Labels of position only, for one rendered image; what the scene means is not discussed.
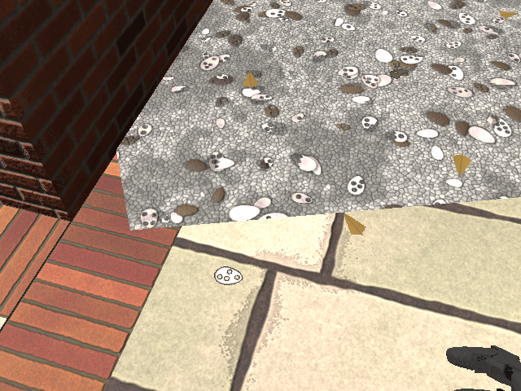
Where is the robot right hand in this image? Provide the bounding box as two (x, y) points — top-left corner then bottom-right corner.
(446, 345), (521, 391)

